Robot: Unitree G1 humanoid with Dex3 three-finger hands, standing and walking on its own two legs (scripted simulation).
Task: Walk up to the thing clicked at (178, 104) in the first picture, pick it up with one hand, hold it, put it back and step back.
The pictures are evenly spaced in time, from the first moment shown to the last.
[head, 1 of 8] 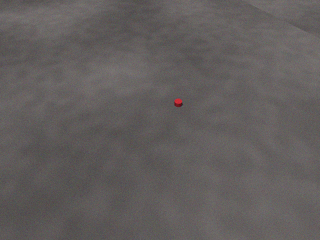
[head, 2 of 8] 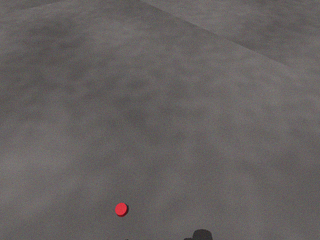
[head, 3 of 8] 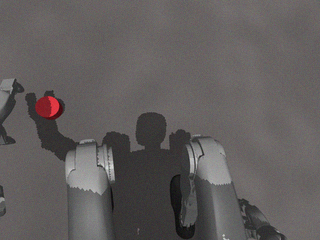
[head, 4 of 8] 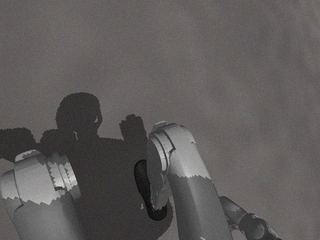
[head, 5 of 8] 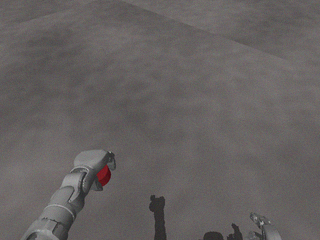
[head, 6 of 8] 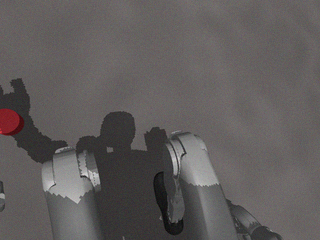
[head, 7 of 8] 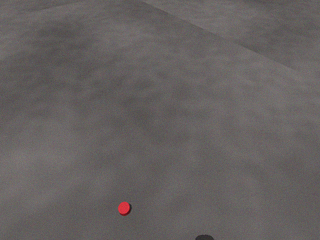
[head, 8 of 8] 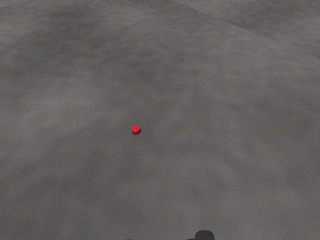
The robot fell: no
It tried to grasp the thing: yes
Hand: left
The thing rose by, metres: 0.69
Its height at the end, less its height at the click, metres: +0.00
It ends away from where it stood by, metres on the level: 0.01
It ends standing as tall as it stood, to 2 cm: yes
